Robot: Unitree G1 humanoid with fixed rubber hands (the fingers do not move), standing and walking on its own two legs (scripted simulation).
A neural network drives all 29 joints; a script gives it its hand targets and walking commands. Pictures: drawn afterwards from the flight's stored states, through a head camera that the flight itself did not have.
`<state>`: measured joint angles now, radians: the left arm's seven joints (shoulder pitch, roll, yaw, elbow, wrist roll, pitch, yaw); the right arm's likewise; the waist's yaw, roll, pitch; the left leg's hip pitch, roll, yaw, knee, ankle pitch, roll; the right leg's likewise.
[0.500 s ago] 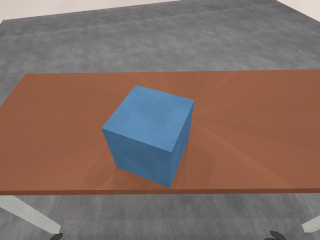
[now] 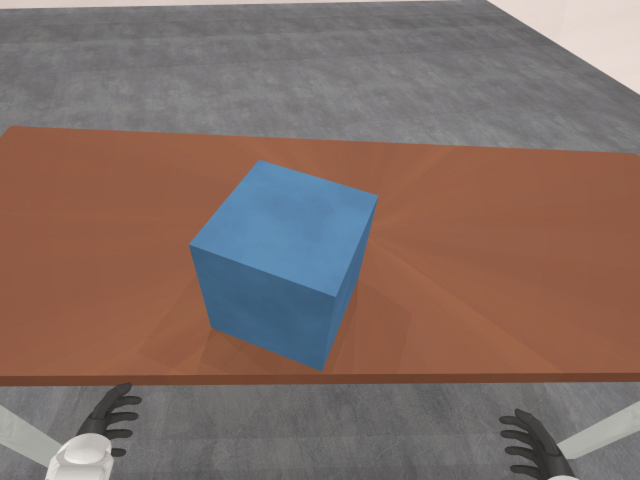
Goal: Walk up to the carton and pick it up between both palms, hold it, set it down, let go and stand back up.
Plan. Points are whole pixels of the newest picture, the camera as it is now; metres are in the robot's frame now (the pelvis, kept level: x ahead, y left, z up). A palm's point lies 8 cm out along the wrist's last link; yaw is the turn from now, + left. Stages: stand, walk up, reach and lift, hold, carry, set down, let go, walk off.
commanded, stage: reach and lift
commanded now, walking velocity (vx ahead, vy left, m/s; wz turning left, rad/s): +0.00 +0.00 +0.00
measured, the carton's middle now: (290, 265) +0.39 +0.05 +0.03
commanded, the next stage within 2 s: none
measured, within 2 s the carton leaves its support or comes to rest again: neither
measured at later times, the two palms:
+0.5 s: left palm (64, 433) +0.18 +0.29 -0.02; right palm (506, 475) +0.14 -0.20 -0.02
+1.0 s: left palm (44, 411) +0.19 +0.29 +0.04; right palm (467, 437) +0.17 -0.15 +0.03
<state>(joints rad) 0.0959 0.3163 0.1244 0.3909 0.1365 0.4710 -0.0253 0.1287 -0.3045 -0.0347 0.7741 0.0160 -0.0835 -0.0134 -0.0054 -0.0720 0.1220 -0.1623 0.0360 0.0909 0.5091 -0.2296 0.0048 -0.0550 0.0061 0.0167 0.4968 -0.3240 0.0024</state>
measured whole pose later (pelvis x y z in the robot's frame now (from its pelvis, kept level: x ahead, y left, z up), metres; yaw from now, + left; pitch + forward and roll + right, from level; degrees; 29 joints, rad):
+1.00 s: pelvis +0.02 +0.03 +0.01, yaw -2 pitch -6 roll +0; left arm 0.39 0.47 0.07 -0.13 -0.20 0.25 -0.16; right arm 0.53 -0.03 0.08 -0.25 0.13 0.23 -0.27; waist 0.05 -0.02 0.12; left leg -0.06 0.00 0.14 0.33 -0.17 0.05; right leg 0.05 -0.03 0.06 0.27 -0.22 0.04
